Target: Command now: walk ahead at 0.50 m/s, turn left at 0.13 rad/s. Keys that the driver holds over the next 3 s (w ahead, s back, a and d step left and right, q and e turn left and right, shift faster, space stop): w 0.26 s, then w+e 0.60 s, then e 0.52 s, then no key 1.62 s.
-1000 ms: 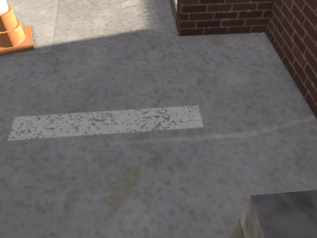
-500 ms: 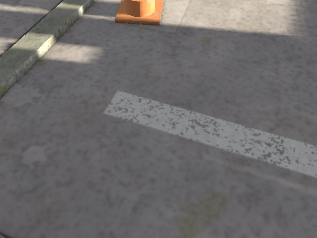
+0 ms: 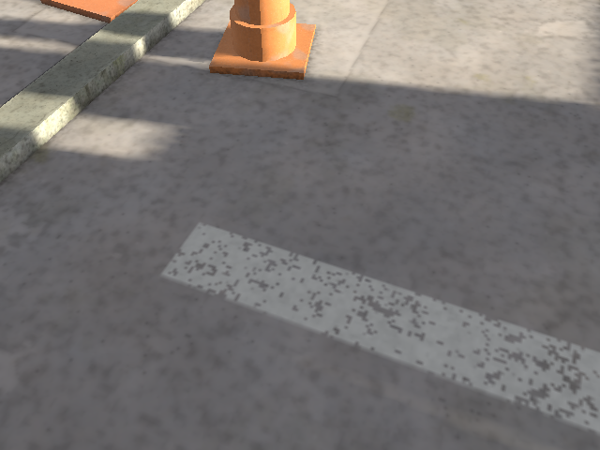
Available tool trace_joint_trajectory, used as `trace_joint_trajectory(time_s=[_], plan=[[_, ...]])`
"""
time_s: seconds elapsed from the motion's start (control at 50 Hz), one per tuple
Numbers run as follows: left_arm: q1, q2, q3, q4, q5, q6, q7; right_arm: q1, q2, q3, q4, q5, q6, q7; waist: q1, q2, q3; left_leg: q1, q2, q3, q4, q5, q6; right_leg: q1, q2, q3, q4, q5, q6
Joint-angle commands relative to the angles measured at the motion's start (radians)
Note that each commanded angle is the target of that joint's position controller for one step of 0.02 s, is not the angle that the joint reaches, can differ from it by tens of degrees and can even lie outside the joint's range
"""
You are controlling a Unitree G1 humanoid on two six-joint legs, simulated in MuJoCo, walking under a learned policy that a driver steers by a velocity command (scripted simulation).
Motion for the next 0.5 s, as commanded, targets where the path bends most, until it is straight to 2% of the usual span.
trace_joint_trajectory(time_s=[0.02,0.04,0.06,0.08,0.1,0.14,0.16,0.18,0.2,0.24,0.26,0.28,0.3,0.32,0.34,0.36,0.38,0.4,0.42,0.44,0.46,0.5], plan=[[-0.03,0.008,-0.029,-0.03,0.035,-0.025,0.009,-0.065,-0.012,-0.003,-0.119,-0.021,0.002,0.004,-0.048,-0.008,0.047,-0.323,0.101,-0.124,-0.309,0.264,0.064,0.098,-0.317,0.377,-0.221,0.253,-0.126],[-0.109,0.05,-0.027,-0.063,0.041,-0.032,0.023,-0.114,-0.044,-0.013,-0.149,-0.051,-0.005,0.012,-0.071,-0.027,0.111,-0.128,0.107,-0.055,-0.665,0.401,0.046,-0.127,-0.222,0.236,-0.335,0.294,-0.109],[-0.102,0.092,-0.017,-0.069,0.043,-0.035,0.043,-0.165,-0.053,-0.022,-0.171,-0.075,-0.014,0.015,-0.049,-0.079,0.1,0.025,0.089,0.007,-0.849,0.512,0.016,-0.187,-0.179,0.188,-0.39,0.386,-0.119],[-0.044,0.101,-0.013,-0.049,0.028,-0.036,0.06,-0.201,-0.038,-0.019,-0.178,-0.086,-0.02,0.021,-0.03,-0.097,0.049,0.133,0.086,0.017,-0.967,0.607,-0.009,-0.162,-0.169,0.167,-0.392,0.458,-0.125],[0.001,0.108,-0.009,-0.029,0.002,-0.034,0.073,-0.237,-0.011,-0.011,-0.19,-0.074,-0.016,0.033,-0.018,-0.109,0.029,0.19,0.073,0.031,-1.083,0.651,-0.027,-0.113,-0.173,0.152,-0.404,0.486,-0.132],[0.064,0.143,0.009,-0.014,-0.026,-0.035,0.09,-0.34,-0.005,-0.005,-0.22,-0.047,-0.012,0.054,0.021,-0.064,0.061,0.134,0.059,0.029,-1.256,0.646,-0.028,0.072,-0.218,0.177,-0.403,0.537,-0.128],[0.101,0.14,0.015,-0.001,-0.028,-0.031,0.089,-0.402,0.001,0.0,-0.237,-0.039,-0.013,0.063,0.047,-0.036,0.083,0.084,0.052,0.035,-1.323,0.606,-0.018,0.164,-0.241,0.195,-0.399,0.521,-0.126],[0.146,0.129,0.02,0.012,-0.031,-0.024,0.086,-0.46,0.008,0.003,-0.256,-0.037,-0.015,0.07,0.077,-0.03,0.109,0.033,0.047,0.038,-1.369,0.578,-0.005,0.249,-0.269,0.218,-0.398,0.515,-0.127],[0.182,0.121,0.025,0.024,-0.026,-0.016,0.082,-0.497,0.004,0.004,-0.265,-0.035,-0.018,0.079,0.094,-0.029,0.127,-0.002,0.044,0.04,-1.407,0.547,0.012,0.322,-0.282,0.219,-0.376,0.513,-0.125],[0.221,0.107,0.033,0.031,-0.019,-0.011,0.071,-0.541,-0.008,0.0,-0.274,-0.039,-0.027,0.095,0.11,-0.063,0.122,0.045,0.021,0.064,-1.467,0.493,0.043,0.39,-0.271,0.192,-0.334,0.577,-0.122],[0.206,0.111,0.037,0.025,-0.014,-0.008,0.065,-0.528,-0.018,-0.005,-0.27,-0.04,-0.032,0.097,0.089,-0.076,0.1,0.146,-0.004,0.085,-1.495,0.448,0.058,0.38,-0.261,0.172,-0.297,0.69,-0.113],[0.203,0.116,0.041,0.023,-0.016,-0.006,0.057,-0.473,-0.033,-0.015,-0.262,-0.044,-0.037,0.097,0.053,-0.091,0.046,0.298,-0.04,0.1,-1.524,0.423,0.075,0.363,-0.249,0.17,-0.233,0.846,-0.111],[0.166,0.111,0.038,0.012,-0.014,-0.003,0.048,-0.323,-0.069,-0.036,-0.217,-0.05,-0.044,0.097,-0.038,-0.081,-0.044,0.54,-0.056,0.103,-1.538,0.465,0.109,0.294,-0.209,0.143,-0.069,0.954,-0.099],[0.084,0.11,0.034,-0.029,-0.001,-0.013,0.038,-0.064,-0.142,-0.063,-0.15,-0.062,-0.046,0.09,-0.159,-0.055,-0.201,0.952,0.08,-0.05,-1.454,0.644,0.176,0.031,-0.156,0.115,0.218,0.783,-0.068],[0.192,-0.002,-0.006,-0.048,-0.005,-0.043,0.017,0.073,-0.243,-0.08,-0.115,-0.077,-0.043,0.084,-0.122,0.181,-0.422,1.346,0.389,-0.501,-1.514,0.564,0.34,-0.34,-0.005,0.098,0.623,0.045,-0.008],[0.175,0.071,0.019,-0.028,-0.027,-0.067,0.005,0.144,-0.177,-0.069,-0.096,-0.075,-0.033,0.074,-0.16,0.178,-0.465,1.34,0.422,-0.652,-1.623,0.431,0.345,-0.425,0.014,0.257,0.746,-0.214,-0.01],[0.075,0.119,0.044,-0.069,-0.056,-0.069,0.015,0.012,-0.15,-0.062,-0.097,-0.073,-0.031,0.066,-0.126,0.146,-0.258,1.182,0.385,-0.482,-1.661,0.423,0.296,-0.524,-0.033,0.231,0.763,-0.14,-0.003],[0.003,0.107,0.045,-0.101,-0.047,-0.061,0.036,-0.112,-0.114,-0.052,-0.118,-0.066,-0.037,0.064,-0.077,0.086,-0.142,0.99,0.342,-0.356,-1.713,0.47,0.246,-0.496,-0.086,0.187,0.697,-0.039,0.0],[-0.028,0.091,0.053,-0.108,-0.029,-0.048,0.055,-0.184,-0.073,-0.043,-0.117,-0.068,-0.047,0.072,-0.033,0.043,-0.071,0.838,0.3,-0.269,-1.762,0.497,0.215,-0.448,-0.108,0.17,0.636,0.017,0.005],[0.0,0.073,0.058,-0.106,-0.023,-0.03,0.064,-0.221,-0.046,-0.037,-0.111,-0.075,-0.058,0.076,0.012,0.046,-0.053,0.74,0.266,-0.201,-1.796,0.495,0.191,-0.372,-0.134,0.183,0.594,0.057,0.003],[0.029,0.048,0.06,-0.104,-0.028,-0.019,0.064,-0.223,-0.038,-0.038,-0.095,-0.079,-0.061,0.082,0.036,0.056,-0.046,0.676,0.253,-0.162,-1.822,0.485,0.181,-0.323,-0.138,0.184,0.572,0.079,-0.001],[0.02,0.033,0.064,-0.116,-0.027,-0.001,0.063,-0.182,-0.067,-0.048,-0.061,-0.081,-0.064,0.078,0.051,0.053,-0.015,0.64,0.258,-0.099,-1.871,0.499,0.183,-0.355,-0.141,0.196,0.549,0.135,-0.001]])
